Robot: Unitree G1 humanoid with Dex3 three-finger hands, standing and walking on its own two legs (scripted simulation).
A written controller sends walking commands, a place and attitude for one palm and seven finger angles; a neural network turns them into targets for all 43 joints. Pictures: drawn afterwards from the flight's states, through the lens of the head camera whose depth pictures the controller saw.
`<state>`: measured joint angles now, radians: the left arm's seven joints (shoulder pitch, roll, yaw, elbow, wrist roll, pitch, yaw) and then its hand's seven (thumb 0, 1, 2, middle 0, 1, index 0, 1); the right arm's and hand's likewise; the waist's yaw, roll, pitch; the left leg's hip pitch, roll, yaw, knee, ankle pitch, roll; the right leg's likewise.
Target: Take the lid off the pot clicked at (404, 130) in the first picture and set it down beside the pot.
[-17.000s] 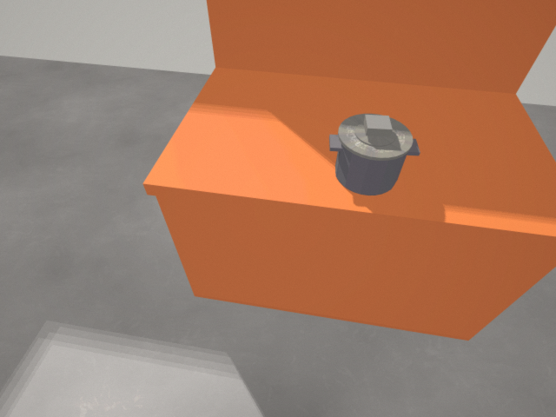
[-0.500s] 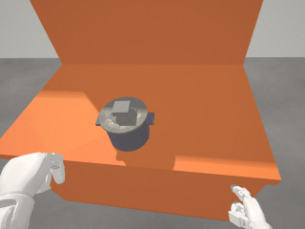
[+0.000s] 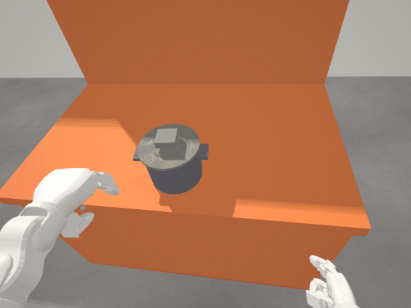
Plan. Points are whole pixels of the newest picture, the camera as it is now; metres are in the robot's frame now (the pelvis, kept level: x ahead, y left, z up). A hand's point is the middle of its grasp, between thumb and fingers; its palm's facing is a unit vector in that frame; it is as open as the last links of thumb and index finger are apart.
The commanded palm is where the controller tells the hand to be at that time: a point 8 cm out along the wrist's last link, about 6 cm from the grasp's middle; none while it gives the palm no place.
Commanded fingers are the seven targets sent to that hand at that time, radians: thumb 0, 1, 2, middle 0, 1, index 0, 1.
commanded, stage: reach forward and open the fingers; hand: left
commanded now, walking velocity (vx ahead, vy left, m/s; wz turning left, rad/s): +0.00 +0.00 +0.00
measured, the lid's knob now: (166, 138) +0.50 +0.18 +0.03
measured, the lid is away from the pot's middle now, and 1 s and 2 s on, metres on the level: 0.00 0.00 0.00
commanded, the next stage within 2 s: move the open hand above the knob in 0.28 s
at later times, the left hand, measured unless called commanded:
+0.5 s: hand (101, 181) +0.31 +0.25 +0.10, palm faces -0.22 -0.07 -0.97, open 10.0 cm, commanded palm +0.29 +0.23 +0.17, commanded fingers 0.00 -0.26 1.38 -0.83 -0.08 -0.83 -0.08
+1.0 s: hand (130, 161) +0.36 +0.20 +0.10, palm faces -0.26 -0.06 -0.96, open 10.0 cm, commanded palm +0.35 +0.21 +0.17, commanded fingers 0.00 -0.26 1.38 -0.83 -0.08 -0.83 -0.08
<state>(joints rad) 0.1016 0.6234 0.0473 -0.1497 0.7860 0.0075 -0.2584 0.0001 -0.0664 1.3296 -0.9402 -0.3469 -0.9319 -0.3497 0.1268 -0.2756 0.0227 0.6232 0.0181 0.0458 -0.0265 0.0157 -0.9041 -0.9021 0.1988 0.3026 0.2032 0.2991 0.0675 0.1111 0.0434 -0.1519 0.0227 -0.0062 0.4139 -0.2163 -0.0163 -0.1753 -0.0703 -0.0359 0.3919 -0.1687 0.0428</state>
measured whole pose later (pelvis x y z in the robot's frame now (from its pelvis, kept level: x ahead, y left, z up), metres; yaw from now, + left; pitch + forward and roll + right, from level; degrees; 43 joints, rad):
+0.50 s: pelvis +0.00 +0.00 +0.00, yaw +0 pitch -2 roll +0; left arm -0.20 0.60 -0.07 0.06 0.81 0.12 -0.31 0.00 -0.26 1.37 -0.85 -0.08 -0.84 -0.09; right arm 0.08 -0.29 0.03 0.63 0.04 0.07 -0.03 0.02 -0.90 -0.90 0.20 0.30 0.20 0.30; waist 0.04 0.10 0.05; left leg -0.17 0.01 0.00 0.41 -0.21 -0.01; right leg -0.21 -0.08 -0.03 0.41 -0.17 0.04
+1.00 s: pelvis +0.02 +0.00 +0.00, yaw +0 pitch +1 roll +0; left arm -0.33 0.55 -0.17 0.08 0.83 0.18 -0.35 0.00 -0.26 1.38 -0.85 -0.08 -0.84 -0.08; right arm 0.10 -0.29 0.03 0.62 0.05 0.08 0.00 0.02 -0.91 -0.90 0.20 0.30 0.20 0.30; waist 0.03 0.11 0.04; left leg -0.20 0.01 -0.01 0.42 -0.24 -0.01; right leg -0.24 -0.08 -0.03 0.44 -0.21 0.04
